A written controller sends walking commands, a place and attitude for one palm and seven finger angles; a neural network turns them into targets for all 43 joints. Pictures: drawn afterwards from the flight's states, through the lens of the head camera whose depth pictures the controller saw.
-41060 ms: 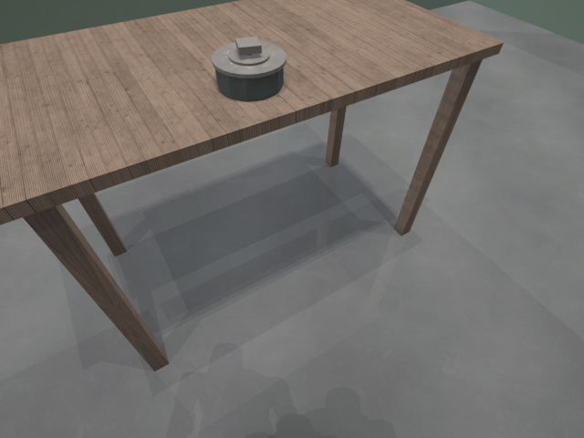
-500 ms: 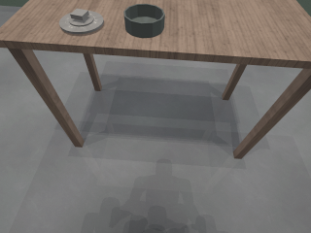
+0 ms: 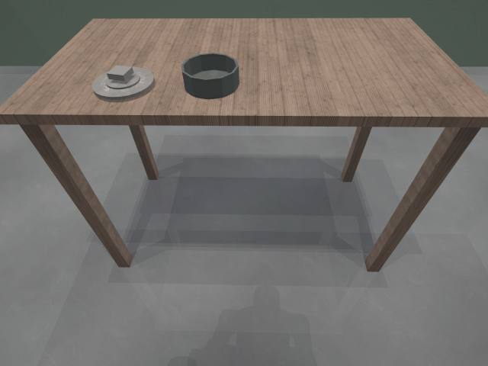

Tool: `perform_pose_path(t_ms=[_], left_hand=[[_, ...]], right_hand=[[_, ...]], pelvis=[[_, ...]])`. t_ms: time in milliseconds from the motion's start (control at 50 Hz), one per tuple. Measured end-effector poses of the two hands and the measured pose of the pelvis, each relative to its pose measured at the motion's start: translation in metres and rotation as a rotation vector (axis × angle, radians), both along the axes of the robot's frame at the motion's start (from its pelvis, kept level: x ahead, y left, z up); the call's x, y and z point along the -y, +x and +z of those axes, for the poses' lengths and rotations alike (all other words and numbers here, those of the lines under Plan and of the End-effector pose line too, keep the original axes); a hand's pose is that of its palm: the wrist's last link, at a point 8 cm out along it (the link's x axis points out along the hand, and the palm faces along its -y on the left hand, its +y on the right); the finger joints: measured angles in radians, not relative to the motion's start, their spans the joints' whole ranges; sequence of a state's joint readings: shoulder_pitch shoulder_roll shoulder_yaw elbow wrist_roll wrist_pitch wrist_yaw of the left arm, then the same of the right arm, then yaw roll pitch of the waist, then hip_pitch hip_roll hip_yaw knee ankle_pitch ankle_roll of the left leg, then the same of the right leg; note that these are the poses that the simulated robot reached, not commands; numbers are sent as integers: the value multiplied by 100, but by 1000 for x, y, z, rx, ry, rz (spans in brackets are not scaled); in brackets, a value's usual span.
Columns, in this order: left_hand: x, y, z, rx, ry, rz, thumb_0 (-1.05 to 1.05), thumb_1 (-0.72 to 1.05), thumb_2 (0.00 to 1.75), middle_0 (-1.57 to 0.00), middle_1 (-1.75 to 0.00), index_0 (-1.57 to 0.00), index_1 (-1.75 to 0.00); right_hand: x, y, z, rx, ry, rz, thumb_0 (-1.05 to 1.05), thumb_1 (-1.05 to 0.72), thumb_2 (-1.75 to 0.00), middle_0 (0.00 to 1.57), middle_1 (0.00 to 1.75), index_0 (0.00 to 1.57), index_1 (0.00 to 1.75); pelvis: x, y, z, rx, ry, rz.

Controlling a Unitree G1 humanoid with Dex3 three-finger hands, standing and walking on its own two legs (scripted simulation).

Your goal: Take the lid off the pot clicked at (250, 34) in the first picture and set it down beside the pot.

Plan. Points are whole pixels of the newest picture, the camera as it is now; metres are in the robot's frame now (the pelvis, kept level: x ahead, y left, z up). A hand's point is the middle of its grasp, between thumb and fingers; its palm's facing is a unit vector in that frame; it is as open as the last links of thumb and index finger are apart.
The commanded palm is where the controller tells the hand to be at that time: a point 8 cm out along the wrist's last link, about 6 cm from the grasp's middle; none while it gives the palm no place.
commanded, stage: let the arm hang, fingers relaxed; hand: left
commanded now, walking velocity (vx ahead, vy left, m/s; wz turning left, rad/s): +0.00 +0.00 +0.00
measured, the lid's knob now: (120, 73) +0.77 +0.34 +0.11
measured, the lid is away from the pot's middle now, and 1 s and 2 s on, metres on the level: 0.23 0.23 0.23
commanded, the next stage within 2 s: look to check the result in 0.96 s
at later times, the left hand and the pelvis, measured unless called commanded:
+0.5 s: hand out of the picture -0.04 +0.14 -0.17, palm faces +0.05 -0.99 -0.16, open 7.3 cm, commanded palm none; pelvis -0.02 +0.00 +0.00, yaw +0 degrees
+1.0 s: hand out of the picture -0.03 +0.16 -0.17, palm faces +0.05 -0.98 -0.18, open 7.3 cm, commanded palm none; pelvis -0.02 +0.00 +0.00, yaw +0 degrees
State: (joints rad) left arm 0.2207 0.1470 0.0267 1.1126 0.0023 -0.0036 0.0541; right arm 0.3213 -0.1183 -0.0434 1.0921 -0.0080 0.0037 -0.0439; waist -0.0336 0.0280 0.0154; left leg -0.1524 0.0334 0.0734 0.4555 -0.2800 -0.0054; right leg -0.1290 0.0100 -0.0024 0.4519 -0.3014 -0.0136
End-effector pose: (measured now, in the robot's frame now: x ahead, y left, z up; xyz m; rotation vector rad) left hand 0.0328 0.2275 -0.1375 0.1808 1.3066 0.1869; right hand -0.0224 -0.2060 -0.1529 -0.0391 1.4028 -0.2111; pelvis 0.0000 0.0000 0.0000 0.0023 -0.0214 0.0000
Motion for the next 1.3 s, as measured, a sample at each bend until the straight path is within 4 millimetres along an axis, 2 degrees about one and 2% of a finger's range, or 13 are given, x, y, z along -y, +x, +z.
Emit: perform_pose_path(t_ms=[140, 300, 420, 620, 900, 1300], left_hand=[[6, -27, -2, -57, -14, 16, 1, 94, 90, -20, -30, -20, -30], [21, -63, -5, -136, -55, 35, 1, 92, 90, -20, -30, -20, -30], [30, -77, -7, -167, -81, 44, 1, 91, 90, -20, -30, -20, -30], [32, -74, -9, -153, -86, 43, 1, 91, 90, -20, -30, -20, -30], [20, -65, -7, -120, -59, 40, 1, 92, 90, -20, -30, -20, -30], [22, -69, -8, -127, -71, 45, 1, 92, 90, -20, -30, -20, -30]], right_hand=[[2, -5, 0, -9, 1, 10, 0, -91, -90, 19, 30, 20, 30], [-1, -18, 1, -39, 10, 12, 0, -91, -90, 19, 30, 20, 30], [-4, -26, 3, -58, 12, 8, 0, -91, -90, 19, 30, 20, 30], [-10, -32, 3, -65, 18, 1, 0, -91, -90, 19, 30, 20, 30], [-12, -26, 2, -42, 20, 0, 0, -91, -90, 20, 30, 20, 30], [-6, -24, 4, -41, 1, 10, 0, -91, -90, 19, 30, 20, 30]], pelvis=[[2, -6, 1, 8, -2, 1], [2, -12, 2, 7, -4, 0], [2, -15, 2, 5, -5, 0], [1, -16, 2, 1, -5, 1], [-1, -15, 1, 1, -5, 1], [-1, -16, 2, 0, -5, 5]])
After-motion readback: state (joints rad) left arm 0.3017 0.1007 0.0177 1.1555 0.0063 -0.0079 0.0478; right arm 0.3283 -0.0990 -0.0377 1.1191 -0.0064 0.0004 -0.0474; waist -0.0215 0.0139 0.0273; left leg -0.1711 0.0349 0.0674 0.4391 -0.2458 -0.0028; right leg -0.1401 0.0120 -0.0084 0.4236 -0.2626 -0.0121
